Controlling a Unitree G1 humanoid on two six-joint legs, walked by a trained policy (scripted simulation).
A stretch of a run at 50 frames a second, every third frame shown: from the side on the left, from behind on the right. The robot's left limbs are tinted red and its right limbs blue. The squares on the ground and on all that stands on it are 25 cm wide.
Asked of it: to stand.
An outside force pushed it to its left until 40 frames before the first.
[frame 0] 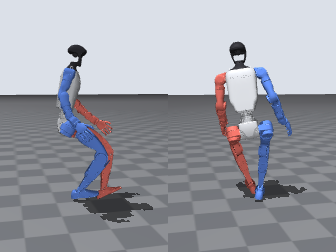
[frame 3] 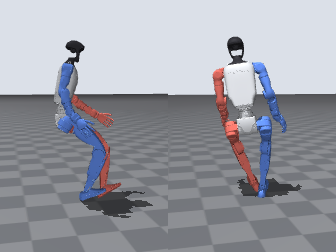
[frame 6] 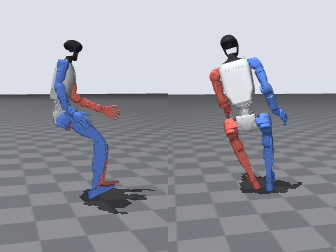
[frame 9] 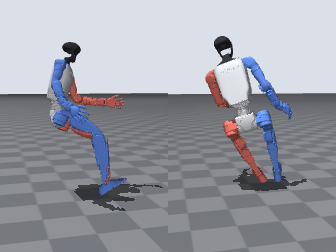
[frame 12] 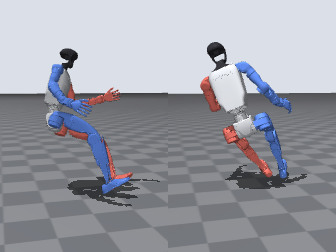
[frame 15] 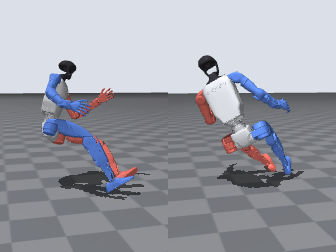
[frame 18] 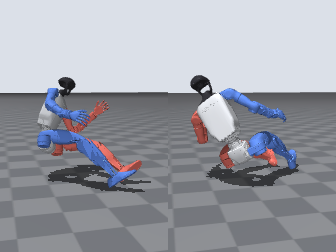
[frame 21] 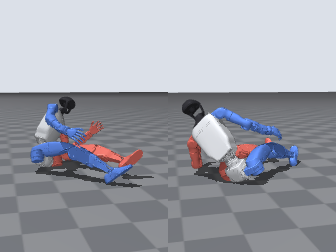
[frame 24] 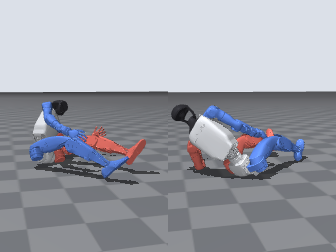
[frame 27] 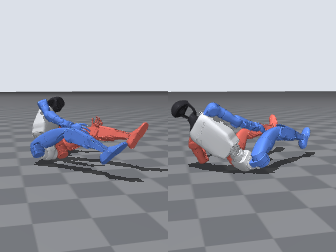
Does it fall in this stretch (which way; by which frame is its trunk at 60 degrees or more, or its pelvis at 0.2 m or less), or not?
yes: goes over to its left; its pelvis at 0.2 m or less by frame 21
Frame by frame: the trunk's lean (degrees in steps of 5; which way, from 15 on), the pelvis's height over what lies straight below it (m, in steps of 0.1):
0: 15 forward and to its left, 0.6
3: 15 forward and to its left, 0.6
6: 20 forward and to its left, 0.6
9: 25 forward and to its left, 0.6
12: 25 forward and to its left, 0.5
15: 30 forward and to its left, 0.4
18: 35 forward and to its left, 0.3
21: 45 forward and to its left, 0.1
24: 55 to its left, 0.1
27: 55 to its left, 0.1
